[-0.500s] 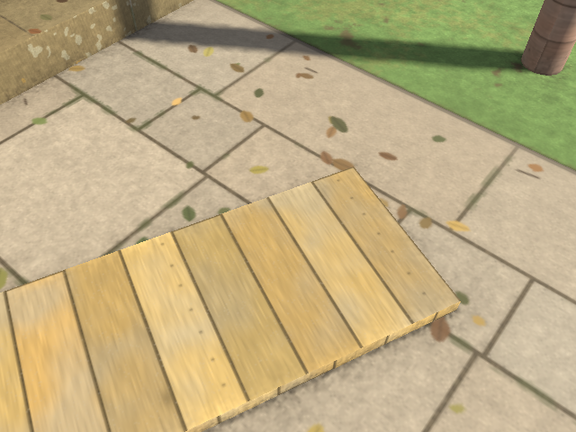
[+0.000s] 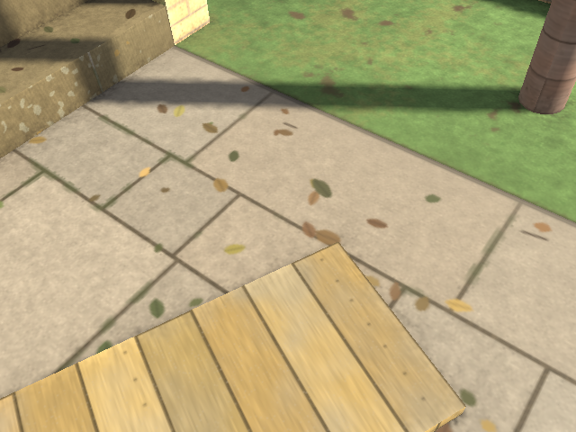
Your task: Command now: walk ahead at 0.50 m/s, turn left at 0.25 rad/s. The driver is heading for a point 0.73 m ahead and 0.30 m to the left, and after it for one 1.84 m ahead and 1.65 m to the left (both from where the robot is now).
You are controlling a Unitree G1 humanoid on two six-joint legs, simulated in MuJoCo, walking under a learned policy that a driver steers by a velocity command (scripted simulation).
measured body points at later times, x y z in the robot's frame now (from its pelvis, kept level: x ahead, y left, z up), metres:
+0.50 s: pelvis +0.27 +0.07 +0.03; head +0.30 +0.08 +0.48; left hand +0.37 +0.37 -0.06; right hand +0.44 -0.16 -0.08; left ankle +0.30 +0.16 -0.70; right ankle +0.29 -0.10 -0.61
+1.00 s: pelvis +0.54 +0.09 +0.04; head +0.56 +0.09 +0.49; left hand +0.45 +0.36 -0.06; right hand +0.81 -0.05 -0.06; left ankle +0.47 +0.23 -0.60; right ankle +0.60 +0.00 -0.70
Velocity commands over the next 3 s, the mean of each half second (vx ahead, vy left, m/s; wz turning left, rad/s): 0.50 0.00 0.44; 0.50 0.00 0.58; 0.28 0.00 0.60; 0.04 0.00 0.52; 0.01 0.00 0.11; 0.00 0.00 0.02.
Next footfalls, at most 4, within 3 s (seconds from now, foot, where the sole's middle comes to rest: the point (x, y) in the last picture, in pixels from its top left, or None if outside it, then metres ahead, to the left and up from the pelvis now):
0.30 left None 0.34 0.17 -0.73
0.78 right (309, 367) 0.63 0.02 -0.74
1.28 left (164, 343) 0.70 0.38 -0.74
1.76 right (231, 286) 0.86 0.23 -0.74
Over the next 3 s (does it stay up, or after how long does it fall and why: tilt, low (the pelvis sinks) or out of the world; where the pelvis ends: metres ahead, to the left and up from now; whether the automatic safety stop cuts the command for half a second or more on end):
stays up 0.71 0.20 0.04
